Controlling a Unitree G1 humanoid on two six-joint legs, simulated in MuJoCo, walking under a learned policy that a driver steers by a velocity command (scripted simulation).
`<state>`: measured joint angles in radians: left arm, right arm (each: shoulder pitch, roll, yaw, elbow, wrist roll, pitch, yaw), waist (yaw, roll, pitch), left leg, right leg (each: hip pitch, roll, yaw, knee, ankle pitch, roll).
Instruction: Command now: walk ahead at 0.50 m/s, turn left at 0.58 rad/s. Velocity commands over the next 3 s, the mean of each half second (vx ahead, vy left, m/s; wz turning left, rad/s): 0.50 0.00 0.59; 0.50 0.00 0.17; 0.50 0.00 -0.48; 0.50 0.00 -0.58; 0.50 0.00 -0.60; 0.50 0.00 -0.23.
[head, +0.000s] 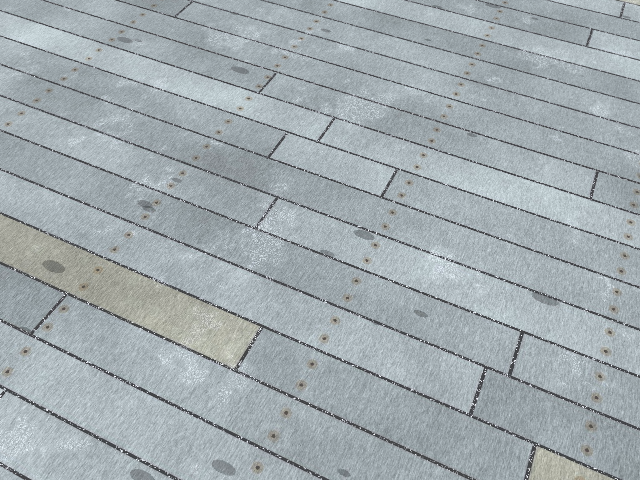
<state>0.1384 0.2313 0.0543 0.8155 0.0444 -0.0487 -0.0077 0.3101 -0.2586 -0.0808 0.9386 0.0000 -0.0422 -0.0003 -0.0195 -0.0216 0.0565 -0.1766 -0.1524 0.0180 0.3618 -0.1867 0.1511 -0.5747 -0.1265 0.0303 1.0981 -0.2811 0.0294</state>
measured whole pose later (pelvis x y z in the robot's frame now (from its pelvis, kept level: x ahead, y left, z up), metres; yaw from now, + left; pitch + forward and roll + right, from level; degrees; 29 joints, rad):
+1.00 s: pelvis +0.49 +0.10 +0.00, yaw +21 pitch +1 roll -1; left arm 0.36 0.25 0.05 0.89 0.01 -0.03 -0.02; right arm 0.19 -0.22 -0.03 0.81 -0.03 -0.07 0.01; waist 0.03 -0.03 0.04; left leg -0.25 0.00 0.13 0.43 -0.19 0.07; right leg -0.41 -0.06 -0.01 1.10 -0.34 -0.06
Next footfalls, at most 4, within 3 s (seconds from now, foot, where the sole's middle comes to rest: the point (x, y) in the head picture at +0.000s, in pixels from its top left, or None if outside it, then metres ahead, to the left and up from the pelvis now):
0.34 right None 0.38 -0.12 -0.78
0.84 left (229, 454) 0.52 0.19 -0.78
1.38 right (285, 317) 0.85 0.09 -0.78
1.90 left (226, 220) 1.16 0.25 -0.78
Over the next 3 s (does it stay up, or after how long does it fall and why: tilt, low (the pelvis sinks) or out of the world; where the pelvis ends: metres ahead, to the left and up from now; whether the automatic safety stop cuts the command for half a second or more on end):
stays up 1.50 -0.08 -0.02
